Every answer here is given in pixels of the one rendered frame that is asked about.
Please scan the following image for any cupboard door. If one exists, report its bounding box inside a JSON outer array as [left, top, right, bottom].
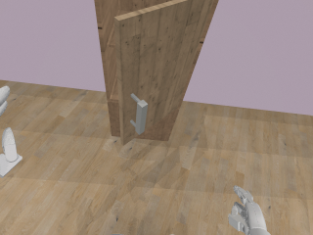
[[114, 0, 214, 146]]

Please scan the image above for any robot left hand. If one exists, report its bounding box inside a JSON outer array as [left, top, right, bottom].
[[0, 85, 22, 178]]

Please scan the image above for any handle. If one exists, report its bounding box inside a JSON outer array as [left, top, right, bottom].
[[130, 93, 148, 135]]

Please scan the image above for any robot right hand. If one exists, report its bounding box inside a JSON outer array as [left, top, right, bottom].
[[228, 185, 267, 235]]

